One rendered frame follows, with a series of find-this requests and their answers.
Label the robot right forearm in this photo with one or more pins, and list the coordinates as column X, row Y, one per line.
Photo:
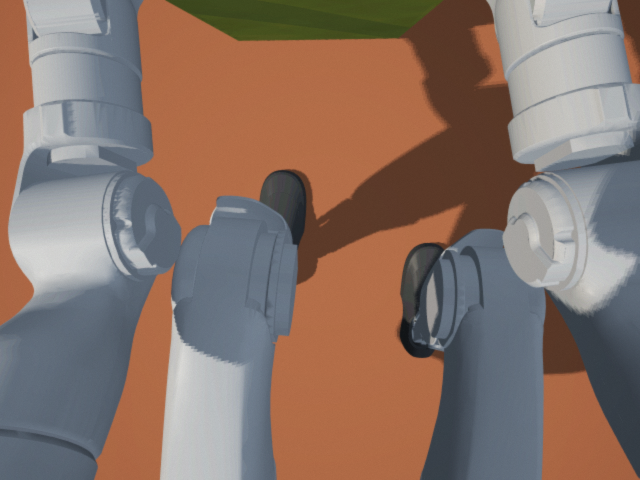
column 572, row 96

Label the left robot upper arm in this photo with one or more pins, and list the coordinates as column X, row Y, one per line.
column 92, row 247

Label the carton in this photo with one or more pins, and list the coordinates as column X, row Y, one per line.
column 257, row 20

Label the left robot thigh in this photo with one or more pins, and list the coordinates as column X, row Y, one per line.
column 217, row 423

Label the left robot foot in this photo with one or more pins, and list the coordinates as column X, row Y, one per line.
column 284, row 192

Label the robot left forearm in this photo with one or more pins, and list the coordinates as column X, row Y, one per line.
column 86, row 75

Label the right robot upper arm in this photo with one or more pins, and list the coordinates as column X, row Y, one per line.
column 576, row 233

